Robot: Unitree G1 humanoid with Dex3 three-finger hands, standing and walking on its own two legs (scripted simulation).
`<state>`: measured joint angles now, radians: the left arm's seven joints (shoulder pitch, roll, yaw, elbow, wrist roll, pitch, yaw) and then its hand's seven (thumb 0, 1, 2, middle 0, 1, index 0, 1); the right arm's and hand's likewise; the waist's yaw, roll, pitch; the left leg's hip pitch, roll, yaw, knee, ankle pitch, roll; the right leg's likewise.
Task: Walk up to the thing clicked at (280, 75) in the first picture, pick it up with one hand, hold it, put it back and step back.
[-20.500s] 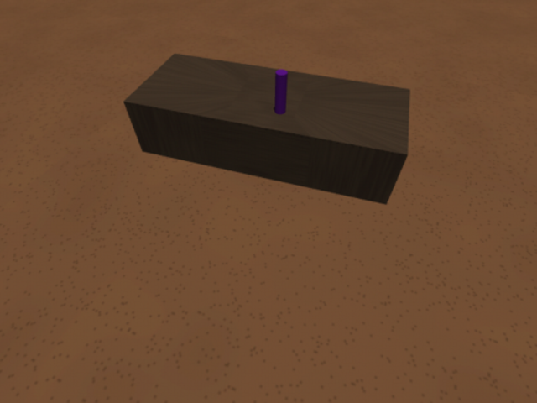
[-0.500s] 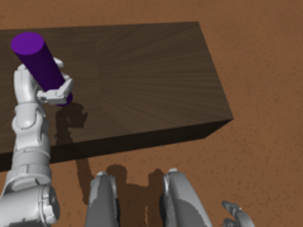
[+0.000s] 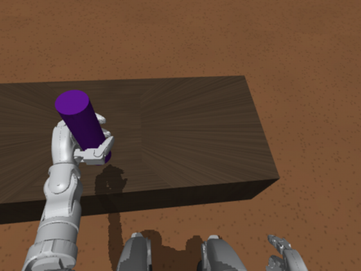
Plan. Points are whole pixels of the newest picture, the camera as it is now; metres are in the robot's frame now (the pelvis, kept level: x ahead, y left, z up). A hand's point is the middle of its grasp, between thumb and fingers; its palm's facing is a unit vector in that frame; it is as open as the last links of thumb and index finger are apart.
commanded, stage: lift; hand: left
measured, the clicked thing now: (88, 133) +0.39 +0.19 +0.05
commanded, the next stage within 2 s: hold in 0.78 s
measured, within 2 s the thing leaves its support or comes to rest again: neither
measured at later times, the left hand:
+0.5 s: hand (95, 138) +0.37 +0.17 +0.07, palm faces +0.09 -1.00 +0.00, open 7.4 cm
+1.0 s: hand (94, 133) +0.37 +0.16 +0.09, palm faces +0.09 -1.00 +0.00, open 7.4 cm
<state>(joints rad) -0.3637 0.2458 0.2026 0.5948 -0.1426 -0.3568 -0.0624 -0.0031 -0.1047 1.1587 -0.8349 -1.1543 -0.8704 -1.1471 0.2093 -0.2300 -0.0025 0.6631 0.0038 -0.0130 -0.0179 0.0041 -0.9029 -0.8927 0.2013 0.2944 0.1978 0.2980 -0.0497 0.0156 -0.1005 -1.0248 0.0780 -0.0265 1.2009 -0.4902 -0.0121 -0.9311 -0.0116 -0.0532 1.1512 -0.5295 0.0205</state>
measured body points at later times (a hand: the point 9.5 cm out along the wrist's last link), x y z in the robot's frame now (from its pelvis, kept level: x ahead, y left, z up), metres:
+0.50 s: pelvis +0.02 +0.00 +0.04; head +0.09 +0.01 +0.48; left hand +0.36 +0.22 +0.08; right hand +0.14 -0.25 -0.08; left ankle +0.04 +0.12 -0.64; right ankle +0.01 -0.14 -0.64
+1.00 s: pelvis +0.03 -0.01 +0.05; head +0.09 +0.00 +0.50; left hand +0.36 +0.22 +0.10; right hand +0.16 -0.25 -0.06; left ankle +0.04 +0.12 -0.64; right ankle +0.01 -0.14 -0.64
